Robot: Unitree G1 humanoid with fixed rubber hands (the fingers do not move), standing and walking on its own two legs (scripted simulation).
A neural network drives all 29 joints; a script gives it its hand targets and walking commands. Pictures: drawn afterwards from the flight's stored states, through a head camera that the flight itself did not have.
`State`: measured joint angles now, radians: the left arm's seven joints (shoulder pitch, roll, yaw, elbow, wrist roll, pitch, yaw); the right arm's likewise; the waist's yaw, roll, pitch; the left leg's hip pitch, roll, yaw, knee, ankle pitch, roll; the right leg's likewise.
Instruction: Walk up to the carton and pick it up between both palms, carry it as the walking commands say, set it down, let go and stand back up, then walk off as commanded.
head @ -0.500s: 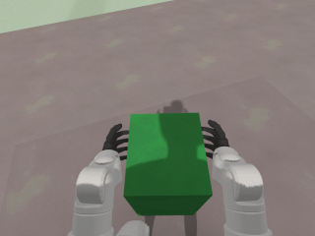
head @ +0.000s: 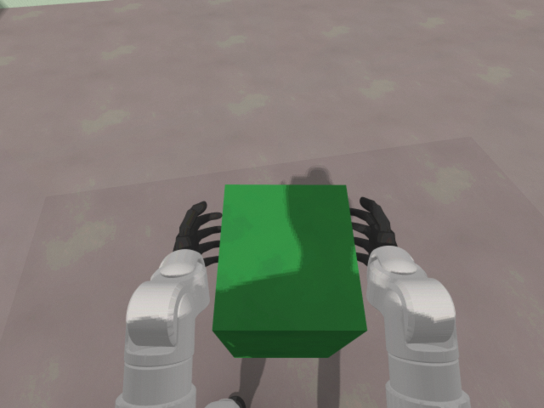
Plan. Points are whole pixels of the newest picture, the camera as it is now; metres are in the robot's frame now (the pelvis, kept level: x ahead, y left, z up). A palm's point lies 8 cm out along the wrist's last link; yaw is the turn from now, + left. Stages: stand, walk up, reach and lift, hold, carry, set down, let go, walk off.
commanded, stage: carry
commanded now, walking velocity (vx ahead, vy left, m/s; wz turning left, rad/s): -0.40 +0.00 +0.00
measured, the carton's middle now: (283, 282) +0.28 +0.01 +0.02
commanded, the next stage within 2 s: none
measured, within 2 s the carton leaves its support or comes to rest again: neither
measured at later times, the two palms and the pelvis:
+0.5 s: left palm out of the picture +0.01 +0.13 +0.07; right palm out of the picture +0.03 -0.12 +0.09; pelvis -0.25 -0.01 +0.00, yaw +2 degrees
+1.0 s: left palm out of the picture -0.15 -0.05 +0.09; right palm out of the picture -0.22 -0.29 +0.09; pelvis -0.44 -0.09 +0.00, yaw -12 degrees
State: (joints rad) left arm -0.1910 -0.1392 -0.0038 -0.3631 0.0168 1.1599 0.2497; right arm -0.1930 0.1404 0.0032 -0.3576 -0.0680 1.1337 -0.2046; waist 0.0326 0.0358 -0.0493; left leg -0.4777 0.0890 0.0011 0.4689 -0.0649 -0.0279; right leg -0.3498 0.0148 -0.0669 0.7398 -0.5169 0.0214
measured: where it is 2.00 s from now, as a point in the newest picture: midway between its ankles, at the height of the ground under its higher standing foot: outside the picture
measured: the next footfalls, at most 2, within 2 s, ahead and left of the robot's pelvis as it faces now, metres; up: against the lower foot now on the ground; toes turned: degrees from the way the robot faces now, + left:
right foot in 0.04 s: -0.02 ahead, -0.13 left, +0.00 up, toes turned -6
left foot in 0.44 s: -0.25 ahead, +0.11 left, +0.00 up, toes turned +5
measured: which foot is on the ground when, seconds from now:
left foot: down 0.00-0.04, up 0.06-0.42, down 0.44-0.84, up 0.86-1.00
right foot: up 0.00-0.02, down 0.04-0.46, up 0.48-0.80, down 0.82-1.00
